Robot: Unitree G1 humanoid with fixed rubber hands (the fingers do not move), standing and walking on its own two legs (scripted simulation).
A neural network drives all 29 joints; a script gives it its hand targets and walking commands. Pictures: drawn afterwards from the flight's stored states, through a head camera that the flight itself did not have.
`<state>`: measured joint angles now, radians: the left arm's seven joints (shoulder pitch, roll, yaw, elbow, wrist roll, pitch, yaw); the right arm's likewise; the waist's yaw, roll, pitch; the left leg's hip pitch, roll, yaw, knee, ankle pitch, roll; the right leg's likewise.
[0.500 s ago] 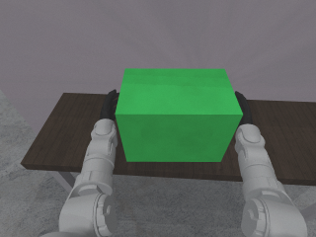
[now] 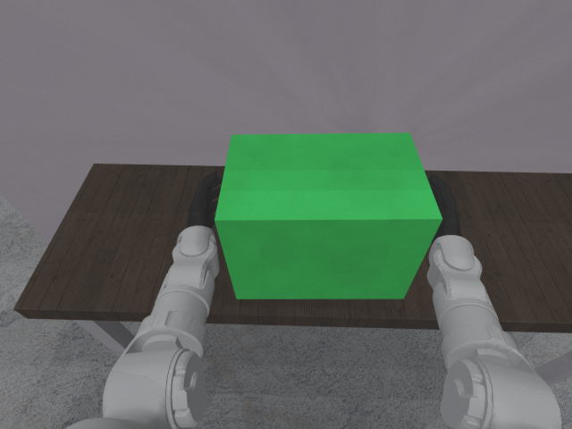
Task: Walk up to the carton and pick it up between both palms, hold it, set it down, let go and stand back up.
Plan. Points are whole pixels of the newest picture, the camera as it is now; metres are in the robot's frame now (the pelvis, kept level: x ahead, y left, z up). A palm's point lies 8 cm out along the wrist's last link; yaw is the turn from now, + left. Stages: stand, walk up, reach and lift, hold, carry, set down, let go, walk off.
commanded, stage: set down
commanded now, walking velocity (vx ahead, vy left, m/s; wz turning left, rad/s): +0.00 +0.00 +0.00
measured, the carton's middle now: (319, 219) +0.41 -0.02 +0.04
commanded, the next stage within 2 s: none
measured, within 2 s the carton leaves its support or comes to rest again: rests again in 0.60 s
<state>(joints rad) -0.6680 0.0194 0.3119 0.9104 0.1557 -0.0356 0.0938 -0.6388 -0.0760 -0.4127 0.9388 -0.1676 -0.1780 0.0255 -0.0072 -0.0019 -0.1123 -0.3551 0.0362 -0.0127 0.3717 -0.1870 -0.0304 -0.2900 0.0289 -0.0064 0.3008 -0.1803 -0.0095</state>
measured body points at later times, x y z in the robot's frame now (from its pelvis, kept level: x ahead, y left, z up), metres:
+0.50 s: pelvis -0.01 -0.01 +0.00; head +0.05 +0.00 +0.44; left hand +0.40 +0.18 +0.02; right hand +0.41 -0.18 +0.04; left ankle -0.01 +0.13 -0.75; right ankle -0.03 -0.11 -0.75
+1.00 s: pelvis -0.04 +0.00 -0.02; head +0.04 +0.00 +0.42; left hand +0.42 +0.19 +0.05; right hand +0.42 -0.20 +0.05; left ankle -0.01 +0.13 -0.75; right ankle -0.03 -0.11 -0.75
